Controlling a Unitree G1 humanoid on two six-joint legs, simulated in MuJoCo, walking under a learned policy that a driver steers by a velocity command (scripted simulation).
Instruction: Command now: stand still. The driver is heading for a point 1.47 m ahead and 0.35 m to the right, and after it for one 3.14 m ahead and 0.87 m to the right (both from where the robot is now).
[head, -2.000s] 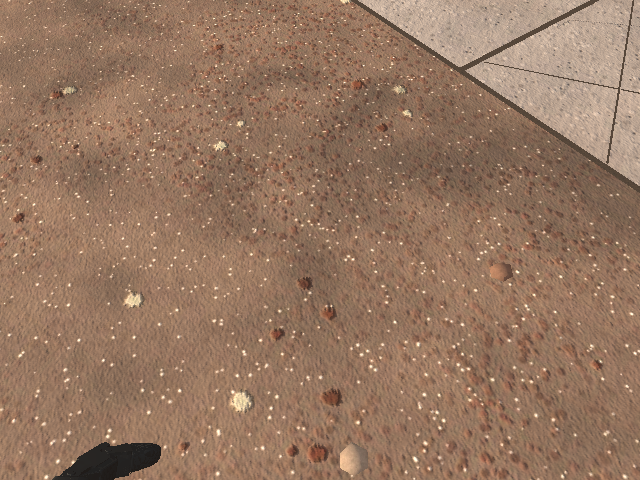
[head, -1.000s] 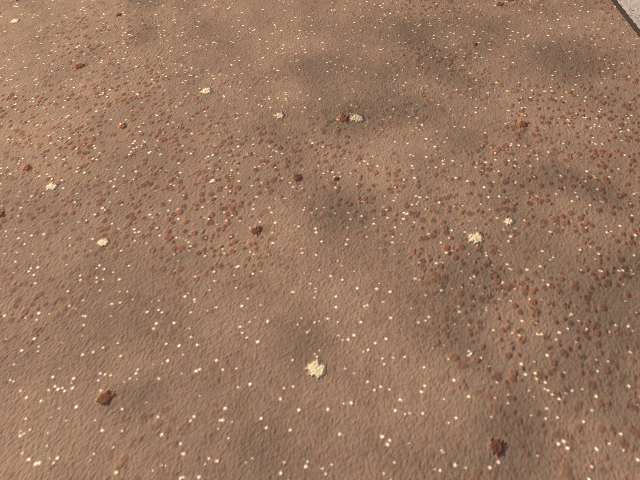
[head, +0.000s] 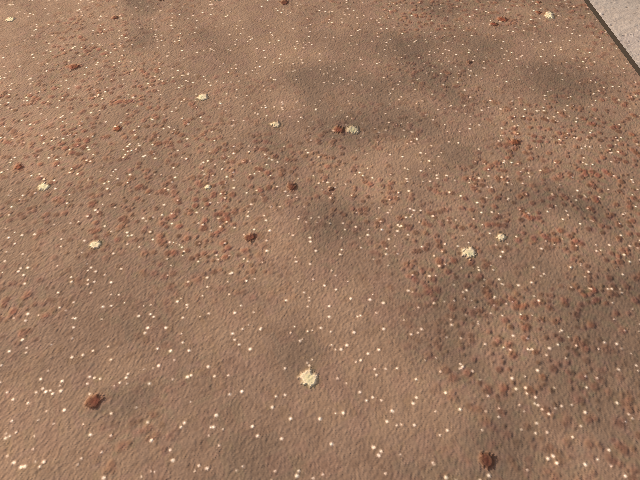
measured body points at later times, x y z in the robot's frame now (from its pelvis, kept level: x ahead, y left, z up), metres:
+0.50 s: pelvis +0.00 +0.00 +0.00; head +0.01 -0.01 +0.45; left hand +0.02 +0.24 -0.15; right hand +0.01 -0.24 -0.15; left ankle -0.01 +0.13 -0.73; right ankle +0.01 -0.14 -0.73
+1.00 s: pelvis +0.00 -0.01 +0.00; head +0.01 -0.01 +0.45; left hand +0.00 +0.23 -0.16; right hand -0.01 -0.24 -0.16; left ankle -0.01 +0.13 -0.73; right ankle +0.01 -0.14 -0.73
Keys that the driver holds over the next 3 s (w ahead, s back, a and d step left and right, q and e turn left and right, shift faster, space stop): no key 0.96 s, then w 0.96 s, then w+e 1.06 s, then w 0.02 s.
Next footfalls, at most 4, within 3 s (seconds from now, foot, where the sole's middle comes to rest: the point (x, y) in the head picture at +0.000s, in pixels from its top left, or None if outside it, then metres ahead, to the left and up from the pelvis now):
1.62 right None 0.42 -0.12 -0.77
2.18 left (289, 386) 0.73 0.11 -0.77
2.72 right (423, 314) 0.93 -0.21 -0.77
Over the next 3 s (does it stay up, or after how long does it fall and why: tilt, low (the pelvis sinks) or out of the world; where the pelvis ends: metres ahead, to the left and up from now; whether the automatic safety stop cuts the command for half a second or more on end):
stays up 0.93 -0.15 0.01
